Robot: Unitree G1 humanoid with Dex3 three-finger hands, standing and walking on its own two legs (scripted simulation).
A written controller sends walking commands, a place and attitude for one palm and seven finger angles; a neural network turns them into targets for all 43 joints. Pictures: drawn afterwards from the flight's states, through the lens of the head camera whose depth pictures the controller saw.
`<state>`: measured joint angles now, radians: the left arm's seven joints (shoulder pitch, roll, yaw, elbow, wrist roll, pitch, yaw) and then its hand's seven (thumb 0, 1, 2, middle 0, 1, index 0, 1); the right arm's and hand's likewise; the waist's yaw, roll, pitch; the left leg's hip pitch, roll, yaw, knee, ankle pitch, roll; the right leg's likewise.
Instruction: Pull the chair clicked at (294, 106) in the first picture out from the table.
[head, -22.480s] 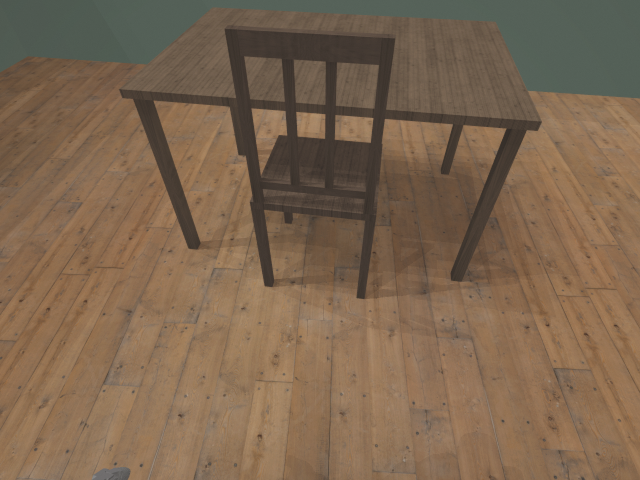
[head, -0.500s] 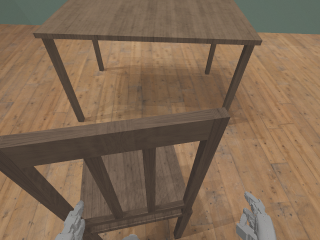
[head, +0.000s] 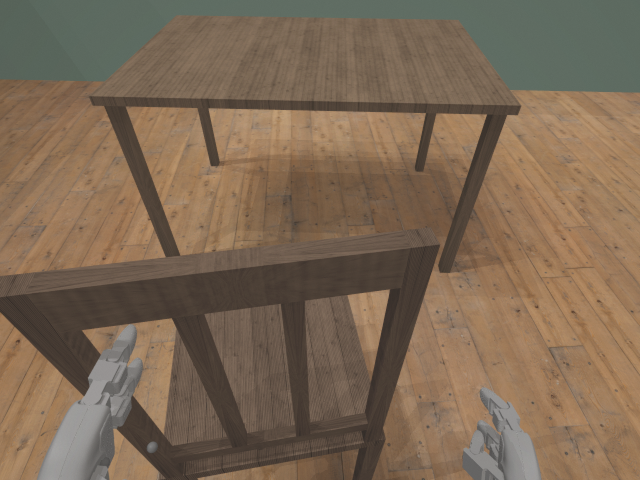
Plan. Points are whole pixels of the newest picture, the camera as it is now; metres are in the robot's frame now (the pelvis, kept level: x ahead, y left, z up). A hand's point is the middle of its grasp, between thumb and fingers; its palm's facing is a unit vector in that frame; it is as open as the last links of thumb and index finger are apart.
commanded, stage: draw the hand back to the body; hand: left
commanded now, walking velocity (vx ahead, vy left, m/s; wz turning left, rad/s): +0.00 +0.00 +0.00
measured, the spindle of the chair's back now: (219, 390) +0.24 +0.16 -0.01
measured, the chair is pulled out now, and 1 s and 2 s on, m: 0.69 0.69 0.75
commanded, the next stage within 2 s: step back with the hand held close in 0.98 s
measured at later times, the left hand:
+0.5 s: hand (92, 383) +0.18 +0.24 +0.12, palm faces +0.32 -0.85 -0.41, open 10.6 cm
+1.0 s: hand (89, 379) +0.18 +0.24 +0.13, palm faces +0.37 -0.83 -0.43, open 7.2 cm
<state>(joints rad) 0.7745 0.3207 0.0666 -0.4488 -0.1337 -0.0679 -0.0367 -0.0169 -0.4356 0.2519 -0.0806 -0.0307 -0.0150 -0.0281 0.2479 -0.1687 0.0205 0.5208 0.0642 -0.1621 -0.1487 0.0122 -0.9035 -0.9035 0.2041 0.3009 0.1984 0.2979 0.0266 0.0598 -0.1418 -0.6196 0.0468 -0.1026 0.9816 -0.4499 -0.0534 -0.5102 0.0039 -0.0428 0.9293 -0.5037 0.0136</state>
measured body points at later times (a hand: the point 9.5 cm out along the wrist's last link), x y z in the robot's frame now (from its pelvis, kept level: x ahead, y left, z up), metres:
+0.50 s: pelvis +0.03 -0.01 +0.05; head +0.01 -0.02 +0.49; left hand +0.16 +0.28 +0.15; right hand +0.23 -0.21 -0.03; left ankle +0.03 +0.15 -0.68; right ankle -0.01 -0.13 -0.68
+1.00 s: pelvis +0.03 -0.02 +0.05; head +0.01 -0.04 +0.50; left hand +0.16 +0.28 +0.15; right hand +0.24 -0.21 -0.02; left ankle +0.03 +0.15 -0.68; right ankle -0.01 -0.13 -0.68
